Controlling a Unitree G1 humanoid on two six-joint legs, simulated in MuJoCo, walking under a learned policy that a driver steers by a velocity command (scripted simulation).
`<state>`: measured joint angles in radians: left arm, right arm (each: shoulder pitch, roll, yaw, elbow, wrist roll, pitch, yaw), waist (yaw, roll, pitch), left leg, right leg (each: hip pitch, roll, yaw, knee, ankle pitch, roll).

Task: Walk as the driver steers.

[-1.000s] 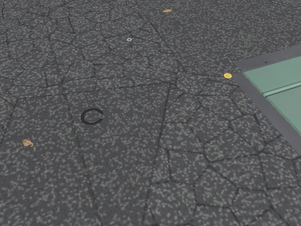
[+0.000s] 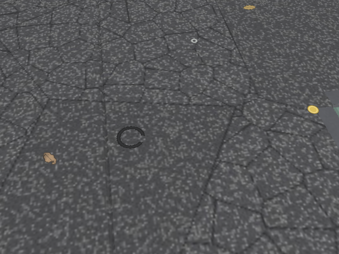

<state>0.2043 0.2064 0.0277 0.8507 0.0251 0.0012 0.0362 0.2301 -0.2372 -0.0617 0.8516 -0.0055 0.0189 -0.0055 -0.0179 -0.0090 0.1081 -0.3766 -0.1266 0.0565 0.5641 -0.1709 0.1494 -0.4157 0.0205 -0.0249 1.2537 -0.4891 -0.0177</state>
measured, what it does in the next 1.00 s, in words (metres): steps on the spot, turning left: right foot, then left foot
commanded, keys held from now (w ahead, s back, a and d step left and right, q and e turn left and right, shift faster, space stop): q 0.38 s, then no key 0.38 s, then w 0.24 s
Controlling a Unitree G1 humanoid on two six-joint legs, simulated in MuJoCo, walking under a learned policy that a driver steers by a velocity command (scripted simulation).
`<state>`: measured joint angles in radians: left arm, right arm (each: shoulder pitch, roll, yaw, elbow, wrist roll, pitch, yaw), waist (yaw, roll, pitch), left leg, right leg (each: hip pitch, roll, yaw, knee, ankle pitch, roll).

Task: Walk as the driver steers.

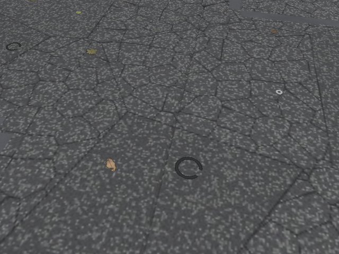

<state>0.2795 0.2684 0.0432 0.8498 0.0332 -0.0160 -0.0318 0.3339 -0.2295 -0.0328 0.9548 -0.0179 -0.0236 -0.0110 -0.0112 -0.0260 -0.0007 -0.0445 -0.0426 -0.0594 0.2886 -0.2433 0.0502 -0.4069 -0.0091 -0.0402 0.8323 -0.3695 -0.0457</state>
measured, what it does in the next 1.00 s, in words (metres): walks ahead: right foot, then left foot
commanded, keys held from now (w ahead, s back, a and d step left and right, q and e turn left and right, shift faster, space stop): w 0.66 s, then no key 0.18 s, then e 0.16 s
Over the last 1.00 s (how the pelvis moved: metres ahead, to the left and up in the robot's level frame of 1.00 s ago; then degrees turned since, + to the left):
0.06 -0.06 0.03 20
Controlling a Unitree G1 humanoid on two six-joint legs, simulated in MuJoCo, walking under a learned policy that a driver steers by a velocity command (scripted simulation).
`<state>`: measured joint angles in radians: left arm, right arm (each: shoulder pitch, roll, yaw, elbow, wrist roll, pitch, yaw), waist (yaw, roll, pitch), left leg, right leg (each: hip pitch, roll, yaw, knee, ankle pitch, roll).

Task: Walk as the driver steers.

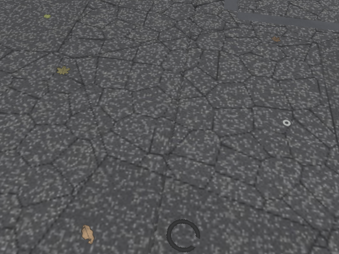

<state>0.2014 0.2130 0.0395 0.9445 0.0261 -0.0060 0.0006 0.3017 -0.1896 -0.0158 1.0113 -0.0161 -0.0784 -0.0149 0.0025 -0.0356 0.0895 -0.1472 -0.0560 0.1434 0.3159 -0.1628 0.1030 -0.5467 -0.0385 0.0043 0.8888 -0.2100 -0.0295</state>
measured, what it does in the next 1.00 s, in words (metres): walks ahead, turning right: right foot, then left foot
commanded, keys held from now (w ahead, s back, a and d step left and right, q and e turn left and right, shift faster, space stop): e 0.38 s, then w+e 0.28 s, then w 0.34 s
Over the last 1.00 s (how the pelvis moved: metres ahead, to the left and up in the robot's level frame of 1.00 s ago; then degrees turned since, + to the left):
0.42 -0.01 0.00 -3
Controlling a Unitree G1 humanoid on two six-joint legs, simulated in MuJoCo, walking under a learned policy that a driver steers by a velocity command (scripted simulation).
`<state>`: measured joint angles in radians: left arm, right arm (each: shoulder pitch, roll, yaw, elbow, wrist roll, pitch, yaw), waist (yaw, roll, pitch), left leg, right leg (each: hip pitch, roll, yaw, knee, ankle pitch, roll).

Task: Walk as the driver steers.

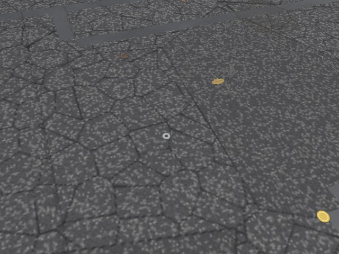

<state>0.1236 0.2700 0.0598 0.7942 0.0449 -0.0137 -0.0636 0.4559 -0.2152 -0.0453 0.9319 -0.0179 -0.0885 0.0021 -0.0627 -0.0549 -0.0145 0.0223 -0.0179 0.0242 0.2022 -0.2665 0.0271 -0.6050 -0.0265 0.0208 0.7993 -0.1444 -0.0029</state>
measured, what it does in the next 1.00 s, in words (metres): walks ahead, turning left: right foot, then left foot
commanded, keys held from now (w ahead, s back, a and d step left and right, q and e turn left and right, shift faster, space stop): w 0.18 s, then w+q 0.82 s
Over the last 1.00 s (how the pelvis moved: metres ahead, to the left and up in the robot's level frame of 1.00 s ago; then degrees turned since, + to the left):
0.16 -0.04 0.00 -27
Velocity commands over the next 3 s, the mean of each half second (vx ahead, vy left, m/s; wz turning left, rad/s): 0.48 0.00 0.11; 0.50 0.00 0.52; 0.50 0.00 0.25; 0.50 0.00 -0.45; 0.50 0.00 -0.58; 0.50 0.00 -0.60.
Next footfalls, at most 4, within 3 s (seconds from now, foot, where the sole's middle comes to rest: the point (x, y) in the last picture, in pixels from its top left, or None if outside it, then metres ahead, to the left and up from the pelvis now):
0.12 right None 0.20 -0.12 -0.78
0.66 left None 0.49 0.07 -0.78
1.20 right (145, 176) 0.85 0.05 -0.78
1.68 left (83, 161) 0.94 0.33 -0.78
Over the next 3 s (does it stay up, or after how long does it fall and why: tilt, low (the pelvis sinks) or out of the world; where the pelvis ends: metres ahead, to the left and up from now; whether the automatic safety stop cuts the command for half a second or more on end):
stays up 1.54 0.25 0.00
